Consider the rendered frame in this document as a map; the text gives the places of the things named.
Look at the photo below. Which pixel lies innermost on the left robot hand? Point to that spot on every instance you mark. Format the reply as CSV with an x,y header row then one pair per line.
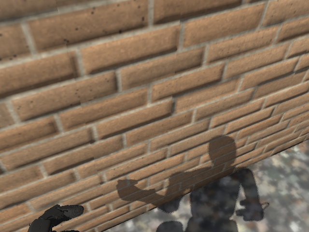
x,y
54,216

